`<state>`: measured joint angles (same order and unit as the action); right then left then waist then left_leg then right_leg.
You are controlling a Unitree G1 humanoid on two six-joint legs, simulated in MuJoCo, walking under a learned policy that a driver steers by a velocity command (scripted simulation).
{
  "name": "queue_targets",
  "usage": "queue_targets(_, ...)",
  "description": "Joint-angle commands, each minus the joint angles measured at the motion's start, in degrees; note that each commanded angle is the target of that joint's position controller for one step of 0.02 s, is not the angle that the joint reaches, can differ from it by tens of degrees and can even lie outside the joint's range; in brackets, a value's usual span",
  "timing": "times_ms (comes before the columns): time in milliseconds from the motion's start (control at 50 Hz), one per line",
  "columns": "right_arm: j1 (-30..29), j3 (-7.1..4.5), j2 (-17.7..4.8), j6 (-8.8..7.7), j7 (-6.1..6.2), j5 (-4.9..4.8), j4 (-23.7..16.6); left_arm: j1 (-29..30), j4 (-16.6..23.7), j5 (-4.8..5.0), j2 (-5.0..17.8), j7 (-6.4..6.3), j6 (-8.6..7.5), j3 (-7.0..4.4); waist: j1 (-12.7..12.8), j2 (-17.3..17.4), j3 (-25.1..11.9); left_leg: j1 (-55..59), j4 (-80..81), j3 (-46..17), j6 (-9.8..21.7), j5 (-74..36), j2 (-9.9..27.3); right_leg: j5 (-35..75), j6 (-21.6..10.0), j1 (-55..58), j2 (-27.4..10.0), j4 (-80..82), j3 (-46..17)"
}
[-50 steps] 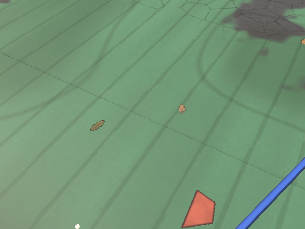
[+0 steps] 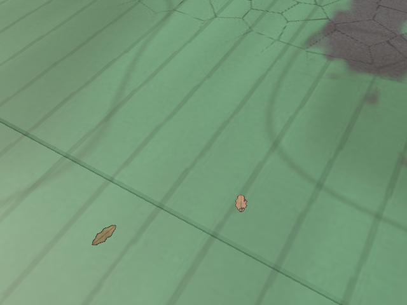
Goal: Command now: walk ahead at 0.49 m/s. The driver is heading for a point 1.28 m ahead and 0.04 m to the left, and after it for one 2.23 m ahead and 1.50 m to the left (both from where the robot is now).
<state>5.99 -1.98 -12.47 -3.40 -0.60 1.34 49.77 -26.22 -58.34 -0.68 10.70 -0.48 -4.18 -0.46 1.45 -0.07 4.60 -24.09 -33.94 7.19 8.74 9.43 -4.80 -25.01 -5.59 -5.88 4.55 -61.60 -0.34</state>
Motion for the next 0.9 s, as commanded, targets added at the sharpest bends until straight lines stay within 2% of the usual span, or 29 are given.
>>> queue_targets(20,9.2,-1.92,-5.3,-0.4,-0.32,-1.13,1.6,3.1,5.8,-0.69,8.1,0.57,-1.04,-1.95,-3.4,0.0,-2.0,20.4,24.0,-34.6,10.1,14.3,22.2,7.5,-1.2,-28.2,-5.8,-14.6,-3.3)
queue_targets(40,9.0,-1.35,-3.8,-1.04,-0.24,-0.68,2.3,3.5,5.6,-0.93,7.1,0.76,-0.6,-1.95,-1.6,-1.1,-0.6,16.0,24.8,-29.6,8.1,7.9,19.8,8.5,-0.9,-25.5,-7.3,-11.8,-3.5)
queue_targets(60,10.0,-0.84,-2.6,-1.55,0.03,-0.65,3.4,2.3,5.3,-1.4,5.7,1.15,0.15,-1.69,0.1,-0.5,-0.7,12.7,25.7,-25.6,6.7,3.1,17.9,8.9,-0.1,-22.3,-8.3,-9.1,-3.3)
queue_targets(80,11.0,-0.58,-2.4,-2.15,0.21,-0.7,4.3,1.6,4.9,-1.41,4.1,1.36,0.75,-1.45,0.8,-0.2,-0.3,11.1,25.8,-22.2,6.4,-5.8,17.3,8.9,0.8,-20.7,-8.5,-7.4,-2.6)
queue_targets(120,13.9,-0.51,-3.6,-3.17,0.19,-0.82,6.1,2.2,5.0,-1.4,3.1,1.33,1.48,-1.39,1.5,0.2,-0.3,10.1,24.6,-16.1,6.2,-25.7,16.6,9.5,2.3,-20.3,-8.4,-4.2,-0.7)
queue_targets(180,15.9,0.0,-4.4,-3.0,0.15,-0.64,7.6,7.8,6.5,-0.99,3.3,1.12,2.05,-1.33,1.2,2.5,-0.8,11.8,22.2,-8.9,3.5,-42.4,13.4,15.5,3.6,-22.4,-8.2,4.3,2.0)
queue_targets(240,17.9,0.72,-4.0,-2.16,0.57,-0.83,8.6,13.6,7.5,-0.22,2.5,0.94,2.21,-0.7,-0.8,4.7,-2.0,13.9,20.1,-5.8,0.0,-46.0,11.1,21.3,4.0,-20.4,-6.7,14.5,4.3)
queue_targets(280,20.0,1.02,-4.0,-1.67,0.98,-0.72,9.5,16.0,7.5,0.01,2.5,0.52,2.34,-0.47,-2.3,5.4,-2.8,17.2,18.6,-6.0,-0.6,-45.5,11.6,23.1,4.0,-19.8,-5.8,18.7,4.9)
queue_targets(340,21.2,1.29,-3.7,-0.96,1.61,-0.14,10.6,17.3,7.1,-0.17,3.2,-0.29,2.14,-0.46,-3.1,5.8,-2.7,21.0,15.3,-7.8,0.7,-44.4,13.9,19.9,3.2,-18.5,-5.0,22.8,4.3)
queue_targets(380,20.2,1.35,-3.5,-0.69,2.05,-0.04,10.9,15.3,5.9,-0.34,3.6,-0.82,1.63,-0.63,-2.2,5.6,-2.4,22.3,11.7,-9.7,1.3,-43.7,15.2,16.7,1.9,-15.6,-4.4,27.5,3.6)
queue_targets(400,19.3,1.34,-3.5,-0.64,2.25,-0.35,11.0,12.1,4.4,-0.4,3.5,-1.13,1.14,-0.78,-0.6,4.6,-2.6,22.4,8.2,-10.1,0.5,-42.2,14.7,18.8,1.1,-11.6,-4.0,33.3,3.4)
queue_targets(420,19.4,1.29,-3.7,-0.76,2.29,-0.75,11.2,8.2,2.9,-0.69,4.3,-1.4,0.26,-1.03,1.2,2.3,-3.9,20.7,3.2,-9.6,-1.2,-36.7,13.1,29.2,0.5,-4.9,-5.7,39.9,1.4)
queue_targets(440,21.1,1.64,-2.8,-1.12,2.5,-1.14,10.3,2.7,1.6,-1.31,8.2,-1.61,-0.56,-1.83,1.4,-1.7,-9.6,15.1,-3.8,-8.3,-3.0,-21.1,10.9,54.3,-1.2,6.3,-14.3,36.0,-5.7)
queue_targets(460,29.3,2.65,2.5,-0.29,2.48,-3.09,12.3,1.4,0.9,-0.73,8.9,-1.65,0.06,-1.97,-0.8,-11.0,-16.5,8.6,-14.2,-5.2,-4.9,12.7,4.2,72.5,-11.9,14.1,-25.6,33.9,-15.9)
queue_targets(480,26.4,1.54,-1.6,1.2,2.8,-2.15,13.0,1.9,1.2,0.38,5.2,-1.07,0.6,-0.96,0.9,-8.4,-16.5,6.8,-18.8,-6.8,-5.2,28.3,2.6,63.9,-14.9,9.5,-27.3,37.9,-20.1)
queue_targets(500,22.1,0.94,-2.6,1.9,2.64,-0.76,12.0,5.3,1.5,0.38,5.0,-0.94,0.79,-0.74,-0.1,-6.2,-10.3,5.0,-21.4,-8.2,-5.8,28.9,3.0,52.5,-14.2,3.2,-25.2,41.4,-18.3)
queue_targets(520,19.3,1.0,-1.3,2.46,2.3,0.25,11.9,8.5,1.9,0.1,4.5,-1.14,1.17,-0.47,-1.1,-3.7,-7.3,5.2,-21.2,-9.1,-6.5,25.7,3.9,42.0,-12.1,-1.6,-22.9,44.4,-16.4)
queue_targets(540,18.0,1.11,-0.2,3.13,2.07,0.38,11.9,10.4,1.9,-0.15,4.0,-1.62,1.49,-0.18,-2.5,-3.5,-4.4,6.7,-18.4,-9.3,-7.1,22.5,5.0,36.3,-9.7,-6.6,-20.7,46.8,-13.4)
queue_targets(560,18.5,1.44,1.1,3.71,2.0,0.31,12.2,12.1,1.8,-0.24,3.6,-1.94,1.77,0.0,-3.9,-4.5,-3.5,9.3,-15.1,-9.0,-7.8,19.9,5.5,31.7,-7.6,-9.8,-18.2,48.2,-10.6)
queue_targets(580,19.5,1.69,2.0,4.12,2.09,0.16,13.2,12.5,1.6,-0.5,3.7,-1.94,1.89,0.03,-4.3,-4.9,-3.8,10.9,-12.6,-8.0,-8.2,18.5,4.9,29.7,-6.3,-10.6,-16.5,48.2,-8.8)
queue_targets(620,19.5,1.77,1.9,4.72,2.56,-0.36,14.1,11.4,0.8,-0.53,3.9,-1.8,1.89,0.01,-3.8,-4.7,-5.2,12.4,-7.9,-7.2,-8.6,17.0,4.6,25.6,-5.3,-9.7,-15.5,48.0,-7.8)
queue_targets(660,18.2,1.86,1.7,5.12,2.86,-0.56,14.4,10.9,0.2,-0.22,4.9,-1.69,2.2,-0.26,-3.3,-4.9,-5.2,13.7,-3.4,-6.7,-8.5,13.8,4.7,15.7,-4.7,-10.6,-15.1,48.6,-8.2)
queue_targets(700,18.1,2.1,2.0,5.15,2.91,-0.36,15.0,11.9,0.0,0.3,5.4,-1.61,2.97,-0.52,-3.8,-4.8,-3.8,17.3,3.4,-5.7,-7.9,7.4,4.6,3.3,-2.9,-14.3,-14.0,49.2,-8.3)
queue_targets(740,17.4,2.24,0.8,4.66,2.92,0.36,14.6,10.5,-0.6,0.54,4.9,-1.46,3.59,-0.73,-3.2,-3.3,-1.0,18.6,9.8,-9.1,-7.1,4.8,7.4,-4.8,0.6,-17.9,-13.1,50.1,-9.0)
queue_targets(760,16.7,2.17,-0.5,4.23,2.88,0.25,14.3,9.5,-0.8,0.84,4.2,-1.35,3.96,-0.83,-2.0,-1.4,1.2,14.6,11.5,-11.3,-6.5,7.9,8.7,-3.8,2.0,-17.2,-11.2,50.3,-7.8)
queue_targets(780,16.3,2.27,-0.1,3.83,2.79,-0.28,14.8,9.4,-1.1,0.83,3.6,-1.21,4.19,-0.86,-1.5,2.0,3.0,8.8,13.0,-12.0,-6.2,10.3,8.8,1.3,2.3,-13.1,-9.7,48.4,-5.6)
queue_targets(820,15.5,2.53,0.8,2.83,2.89,-0.7,14.9,7.4,-2.3,0.32,2.5,-1.08,4.09,-0.67,-0.3,4.4,1.3,5.9,16.1,-13.1,-6.3,10.2,9.7,9.1,2.1,-6.1,-9.0,44.1,-4.2)
queue_targets(900,15.5,2.47,0.6,2.05,3.14,-0.91,14.6,6.4,-3.7,0.1,2.1,-0.92,3.61,-0.46,0.0,2.1,-0.1,6.6,17.3,-13.5,-5.9,8.0,10.0,13.5,2.2,-3.6,-9.0,42.5,-3.7)
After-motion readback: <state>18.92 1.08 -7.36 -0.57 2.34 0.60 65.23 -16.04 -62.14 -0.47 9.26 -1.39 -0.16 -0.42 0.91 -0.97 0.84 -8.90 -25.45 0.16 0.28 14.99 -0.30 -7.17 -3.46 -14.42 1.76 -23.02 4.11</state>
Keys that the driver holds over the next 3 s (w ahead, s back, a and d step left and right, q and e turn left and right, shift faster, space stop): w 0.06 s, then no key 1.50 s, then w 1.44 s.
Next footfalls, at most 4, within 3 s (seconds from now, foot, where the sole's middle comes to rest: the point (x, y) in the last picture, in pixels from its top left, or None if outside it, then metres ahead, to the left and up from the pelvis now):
0.42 right None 0.32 -0.10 -0.75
0.74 left None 0.24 0.10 -0.75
2.34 left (207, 230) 0.71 0.04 -0.75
2.90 right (247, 158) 1.03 -0.11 -0.75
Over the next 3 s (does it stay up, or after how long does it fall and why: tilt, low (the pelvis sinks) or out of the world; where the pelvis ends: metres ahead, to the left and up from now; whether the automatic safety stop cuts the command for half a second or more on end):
stays up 0.92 -0.05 0.01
